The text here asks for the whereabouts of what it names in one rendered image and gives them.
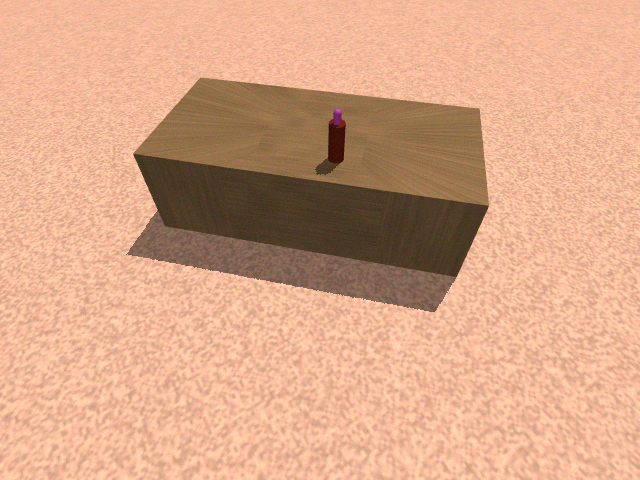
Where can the bottle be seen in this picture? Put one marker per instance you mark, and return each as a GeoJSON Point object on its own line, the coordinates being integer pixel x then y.
{"type": "Point", "coordinates": [336, 139]}

